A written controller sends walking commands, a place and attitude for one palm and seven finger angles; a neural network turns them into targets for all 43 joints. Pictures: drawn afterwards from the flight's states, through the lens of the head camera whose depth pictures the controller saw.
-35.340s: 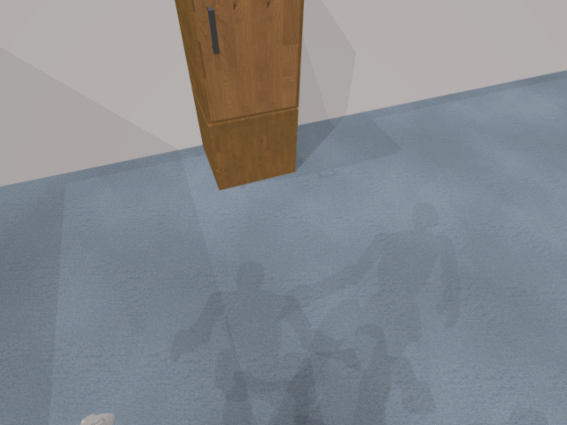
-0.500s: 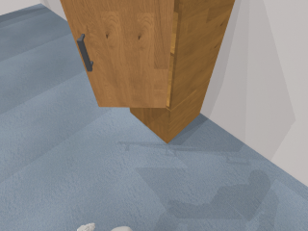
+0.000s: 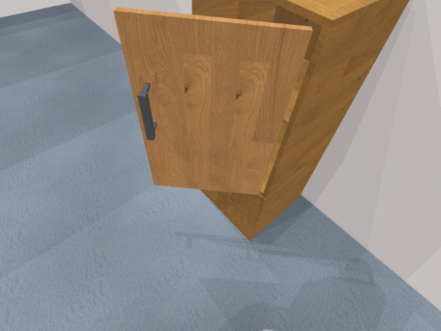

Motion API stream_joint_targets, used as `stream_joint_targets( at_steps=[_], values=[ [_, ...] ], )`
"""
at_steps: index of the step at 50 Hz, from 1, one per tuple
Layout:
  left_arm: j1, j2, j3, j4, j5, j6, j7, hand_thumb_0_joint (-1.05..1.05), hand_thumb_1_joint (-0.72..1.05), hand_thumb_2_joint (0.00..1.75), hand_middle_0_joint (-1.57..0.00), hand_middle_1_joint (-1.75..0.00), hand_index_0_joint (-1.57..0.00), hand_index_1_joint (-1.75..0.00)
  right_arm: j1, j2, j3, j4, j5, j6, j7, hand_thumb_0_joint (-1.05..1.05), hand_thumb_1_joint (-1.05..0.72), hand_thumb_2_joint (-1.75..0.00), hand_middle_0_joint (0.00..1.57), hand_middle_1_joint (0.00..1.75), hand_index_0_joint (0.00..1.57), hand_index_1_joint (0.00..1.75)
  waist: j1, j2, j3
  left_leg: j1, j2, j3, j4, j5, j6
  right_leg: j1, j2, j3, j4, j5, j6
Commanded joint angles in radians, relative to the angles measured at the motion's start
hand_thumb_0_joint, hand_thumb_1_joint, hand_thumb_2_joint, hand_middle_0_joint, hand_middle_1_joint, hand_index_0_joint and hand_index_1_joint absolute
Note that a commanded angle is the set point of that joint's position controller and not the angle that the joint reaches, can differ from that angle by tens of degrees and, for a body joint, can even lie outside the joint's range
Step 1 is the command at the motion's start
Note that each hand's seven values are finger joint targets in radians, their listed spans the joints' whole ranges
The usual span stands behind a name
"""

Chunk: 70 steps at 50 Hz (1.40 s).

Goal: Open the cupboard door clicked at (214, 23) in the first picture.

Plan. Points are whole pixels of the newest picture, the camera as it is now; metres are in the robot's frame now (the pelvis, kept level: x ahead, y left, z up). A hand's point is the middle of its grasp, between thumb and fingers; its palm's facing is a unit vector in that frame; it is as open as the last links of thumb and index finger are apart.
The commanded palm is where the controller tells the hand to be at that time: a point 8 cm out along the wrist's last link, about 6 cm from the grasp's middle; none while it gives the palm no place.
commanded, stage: come to a stop and stand still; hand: left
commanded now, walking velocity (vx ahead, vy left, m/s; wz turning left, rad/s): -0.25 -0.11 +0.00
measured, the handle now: (149, 112) +0.58 +0.24 +0.02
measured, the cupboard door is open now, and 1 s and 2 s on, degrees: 44 44 44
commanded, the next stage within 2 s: look again from close up in 0.90 s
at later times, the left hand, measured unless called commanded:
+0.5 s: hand out of the picture +0.08 +0.15 -0.18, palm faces +0.02 -0.98 -0.21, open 7.3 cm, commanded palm none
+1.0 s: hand out of the picture +0.01 +0.21 -0.17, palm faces -0.02 -0.96 -0.27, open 7.3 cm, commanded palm none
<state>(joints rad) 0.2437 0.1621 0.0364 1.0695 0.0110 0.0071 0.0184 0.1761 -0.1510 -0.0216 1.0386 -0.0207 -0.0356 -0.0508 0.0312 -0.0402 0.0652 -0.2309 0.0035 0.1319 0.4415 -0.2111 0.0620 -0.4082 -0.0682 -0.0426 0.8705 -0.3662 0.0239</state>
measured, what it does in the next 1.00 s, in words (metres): steps on the spot: right foot, then left foot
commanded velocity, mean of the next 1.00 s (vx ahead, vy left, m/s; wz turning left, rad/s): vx -0.04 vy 0.03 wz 0.00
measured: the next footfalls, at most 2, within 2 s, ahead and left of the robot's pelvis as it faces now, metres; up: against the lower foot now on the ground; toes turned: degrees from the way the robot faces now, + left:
right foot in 0.20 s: +0.05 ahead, -0.13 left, +0.00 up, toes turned -6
left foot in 0.52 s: +0.03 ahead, +0.10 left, +0.00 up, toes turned +3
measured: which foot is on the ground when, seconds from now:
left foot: down 0.00-0.22, up 0.24-0.50, down 0.52-1.00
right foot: up 0.00-0.18, down 0.20-1.00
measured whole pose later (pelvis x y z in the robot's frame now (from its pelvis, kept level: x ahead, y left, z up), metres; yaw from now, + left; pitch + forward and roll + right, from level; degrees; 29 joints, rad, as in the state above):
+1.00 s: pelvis +0.00 +0.01 +0.00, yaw -2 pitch -1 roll +1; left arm 0.29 0.20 -0.01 1.06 0.01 0.01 0.02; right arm 0.25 -0.21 0.00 1.00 -0.02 -0.01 -0.02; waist 0.02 0.03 0.04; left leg -0.18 -0.04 0.09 0.46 -0.28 0.05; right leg -0.25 -0.07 0.01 0.51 -0.25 0.05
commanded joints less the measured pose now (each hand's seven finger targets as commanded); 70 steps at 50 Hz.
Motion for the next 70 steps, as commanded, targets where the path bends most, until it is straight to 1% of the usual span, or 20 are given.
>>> stream_joint_targets(
  at_steps=[1, 6, 8, 9, 10, 11, 12, 16, 20, 23, 24, 25, 26, 27, 28, 30, 32, 37, 49, 70],
  values=[
    [0.065, 0.065, 0.017, -0.046, 0.007, 0.028, 0.005, 0.00, 0.90, 0.90, -0.20, -0.30, -0.20, -0.30, 0.066, -0.174, -0.040, -0.019, -0.001, 0.022, -0.007, 0.00, -0.90, -0.90, 0.20, 0.30, 0.20, 0.30, -0.028, 0.146, -0.084, 0.053, 0.314, -0.175, -0.086, 0.648, 0.096, 0.083, 0.006, -0.005, -0.093, -0.015, 0.001],
    [0.034, 0.091, 0.031, -0.098, 0.009, 0.035, 0.006, 0.00, 0.90, 0.90, -0.20, -0.30, -0.20, -0.30, 0.068, -0.203, -0.066, -0.022, -0.004, 0.045, -0.008, 0.00, -0.90, -0.90, 0.20, 0.30, 0.20, 0.30, -0.026, 0.205, -0.089, 0.086, 0.311, -0.201, -0.013, 0.680, 0.087, 0.108, 0.029, -0.012, -0.209, 0.030, -0.022],
    [0.057, 0.110, 0.035, -0.105, 0.010, 0.025, 0.008, 0.00, 0.90, 0.90, -0.20, -0.30, -0.20, -0.30, 0.061, -0.193, -0.069, -0.031, 0.001, 0.052, -0.003, 0.00, -0.90, -0.90, 0.20, 0.30, 0.20, 0.30, -0.007, 0.149, -0.097, 0.057, 0.267, -0.187, 0.059, 0.586, 0.045, 0.196, 0.018, 0.000, -0.360, 0.225, -0.033],
    [0.069, 0.145, 0.041, -0.108, 0.016, 0.016, 0.010, 0.00, 0.90, 0.90, -0.20, -0.30, -0.20, -0.30, 0.064, -0.178, -0.072, -0.039, 0.006, 0.054, 0.001, 0.00, -0.90, -0.90, 0.20, 0.30, 0.20, 0.30, -0.005, 0.047, -0.124, 0.010, 0.193, -0.127, 0.139, 0.411, -0.009, 0.262, -0.055, 0.077, -0.415, 0.540, -0.053],
    [0.051, 0.202, 0.043, -0.112, 0.021, 0.007, 0.014, 0.00, 0.90, 0.90, -0.20, -0.30, -0.20, -0.30, 0.088, -0.134, -0.068, -0.048, 0.016, 0.059, 0.010, 0.00, -0.90, -0.90, 0.20, 0.30, 0.20, 0.30, -0.025, -0.113, -0.138, -0.084, 0.076, -0.033, 0.262, 0.082, -0.070, 0.305, -0.220, 0.211, -0.419, 0.806, -0.135],
    [0.057, 0.218, 0.042, -0.107, 0.014, 0.000, 0.016, 0.00, 0.90, 0.90, -0.20, -0.30, -0.20, -0.30, 0.063, -0.097, -0.058, -0.059, 0.019, 0.072, 0.016, 0.00, -0.90, -0.90, 0.20, 0.30, 0.20, 0.30, 0.000, -0.168, -0.140, -0.135, -0.011, -0.047, 0.434, -0.365, -0.093, 0.294, -0.332, 0.281, -0.479, 0.945, -0.236],
    [0.052, 0.215, 0.040, -0.105, 0.013, -0.003, 0.023, 0.00, 0.90, 0.90, -0.20, -0.30, -0.20, -0.30, 0.020, -0.091, -0.056, -0.066, 0.017, 0.086, 0.015, 0.00, -0.90, -0.90, 0.20, 0.30, 0.20, 0.30, 0.013, -0.171, -0.130, -0.175, -0.006, -0.134, 0.560, -0.437, -0.086, 0.274, -0.331, 0.287, -0.480, 0.959, -0.266],
    [-0.019, 0.195, 0.038, -0.119, 0.010, -0.006, 0.030, 0.00, 0.90, 0.90, -0.20, -0.30, -0.20, -0.30, 0.015, -0.097, -0.048, -0.047, 0.018, 0.087, 0.026, 0.00, -0.90, -0.90, 0.20, 0.30, 0.20, 0.30, -0.012, -0.127, -0.117, -0.231, 0.005, -0.154, 0.595, -0.317, -0.111, 0.347, -0.237, 0.164, -0.453, 0.924, -0.221],
    [-0.014, 0.208, 0.043, -0.112, 0.013, -0.010, 0.027, 0.00, 0.90, 0.90, -0.20, -0.30, -0.20, -0.30, 0.011, -0.089, -0.038, -0.040, 0.017, 0.078, 0.035, 0.00, -0.90, -0.90, 0.20, 0.30, 0.20, 0.30, 0.004, -0.123, -0.112, -0.153, -0.002, -0.113, 0.362, -0.273, -0.115, 0.356, -0.217, 0.166, -0.476, 0.771, -0.207],
    [-0.029, 0.203, 0.043, -0.098, 0.010, -0.010, 0.024, 0.00, 0.90, 0.90, -0.20, -0.30, -0.20, -0.30, 0.070, -0.079, -0.032, -0.020, 0.016, 0.063, 0.032, 0.00, -0.90, -0.90, 0.20, 0.30, 0.20, 0.30, -0.023, -0.121, -0.122, -0.016, -0.003, -0.086, 0.092, -0.129, -0.112, 0.305, -0.194, 0.155, -0.438, 0.633, -0.173],
    [-0.041, 0.195, 0.039, -0.093, 0.002, -0.009, 0.023, 0.00, 0.90, 0.90, -0.20, -0.30, -0.20, -0.30, 0.101, -0.084, -0.029, -0.003, 0.014, 0.056, 0.032, 0.00, -0.90, -0.90, 0.20, 0.30, 0.20, 0.30, -0.040, -0.087, -0.112, 0.067, -0.002, -0.086, -0.031, -0.013, -0.104, 0.253, -0.168, 0.137, -0.414, 0.556, -0.135],
    [-0.037, 0.163, 0.033, -0.096, -0.005, -0.005, 0.019, 0.00, 0.90, 0.90, -0.20, -0.30, -0.20, -0.30, 0.118, -0.115, -0.031, 0.001, 0.010, 0.045, 0.031, 0.00, -0.90, -0.90, 0.20, 0.30, 0.20, 0.30, -0.038, 0.006, -0.118, 0.138, 0.067, -0.146, -0.068, 0.130, -0.077, 0.186, -0.117, 0.100, -0.373, 0.418, -0.089],
    [0.056, 0.153, 0.017, -0.084, -0.002, -0.034, 0.060, 0.00, 0.90, 0.90, -0.20, -0.30, -0.20, -0.30, 0.048, -0.173, -0.046, -0.089, 0.012, 0.027, 0.033, 0.00, -0.90, -0.90, 0.20, 0.30, 0.20, 0.30, -0.019, 0.163, -0.213, 0.097, 0.121, -0.095, 0.112, 0.208, -0.080, 0.278, -0.112, 0.122, -0.347, 0.619, -0.073],
    [0.030, 0.182, 0.023, -0.129, 0.009, -0.038, 0.060, 0.00, 0.90, 0.90, -0.20, -0.30, -0.20, -0.30, 0.103, -0.119, -0.033, -0.118, 0.004, 0.028, 0.037, 0.00, -0.90, -0.90, 0.20, 0.30, 0.20, 0.30, -0.038, 0.137, -0.238, -0.002, 0.088, -0.102, 0.105, 0.033, -0.066, 0.316, -0.140, 0.157, -0.336, 0.554, -0.101],
    [0.009, 0.178, 0.013, -0.140, 0.011, -0.035, 0.054, 0.00, 0.90, 0.90, -0.20, -0.30, -0.20, -0.30, 0.089, -0.105, -0.021, -0.126, 0.001, 0.028, 0.039, 0.00, -0.90, -0.90, 0.20, 0.30, 0.20, 0.30, -0.038, 0.176, -0.194, 0.004, 0.081, -0.114, 0.072, 0.028, -0.057, 0.275, -0.122, 0.130, -0.303, 0.482, -0.100],
    [-0.011, 0.145, 0.002, -0.142, 0.013, -0.004, 0.038, 0.00, 0.90, 0.90, -0.20, -0.30, -0.20, -0.30, 0.084, -0.143, -0.019, -0.157, -0.001, 0.019, 0.033, 0.00, -0.90, -0.90, 0.20, 0.30, 0.20, 0.30, -0.029, 0.293, -0.040, -0.053, 0.156, -0.245, -0.041, 0.266, -0.021, 0.152, 0.001, 0.009, -0.253, 0.095, -0.053],
    [0.025, 0.121, -0.010, -0.126, 0.011, 0.009, 0.028, 0.00, 0.90, 0.90, -0.20, -0.30, -0.20, -0.30, 0.071, -0.168, -0.017, -0.175, 0.001, 0.021, 0.023, 0.00, -0.90, -0.90, 0.20, 0.30, 0.20, 0.30, -0.011, 0.237, 0.032, -0.095, 0.182, -0.271, -0.091, 0.197, 0.022, 0.138, 0.031, -0.005, -0.263, -0.022, -0.042],
    [0.039, 0.126, -0.020, -0.108, 0.011, -0.001, 0.009, 0.00, 0.90, 0.90, -0.20, -0.30, -0.20, -0.30, 0.077, -0.168, -0.015, -0.180, 0.002, 0.018, 0.029, 0.00, -0.90, -0.90, 0.20, 0.30, 0.20, 0.30, -0.022, 0.040, 0.043, -0.106, 0.114, -0.243, -0.140, -0.169, 0.000, 0.139, 0.005, 0.061, -0.371, 0.086, -0.050],
    [0.053, 0.151, -0.026, -0.057, 0.005, -0.020, 0.008, 0.00, 0.90, 0.90, -0.20, -0.30, -0.20, -0.30, 0.095, -0.175, 0.003, -0.081, 0.006, -0.005, 0.027, 0.00, -0.90, -0.90, 0.20, 0.30, 0.20, 0.30, -0.026, 0.033, -0.041, 0.026, 0.101, -0.186, -0.116, 0.071, -0.007, 0.179, -0.030, 0.087, -0.416, 0.220, -0.042],
    [0.027, 0.137, -0.026, -0.006, 0.000, -0.031, 0.014, 0.00, 0.90, 0.90, -0.20, -0.30, -0.20, -0.30, 0.126, -0.121, 0.014, 0.041, 0.006, 0.000, 0.021, 0.00, -0.90, -0.90, 0.20, 0.30, 0.20, 0.30, -0.028, 0.029, -0.026, 0.052, 0.098, -0.141, -0.096, 0.098, -0.038, 0.214, -0.044, 0.111, -0.464, 0.310, -0.060]
  ],
)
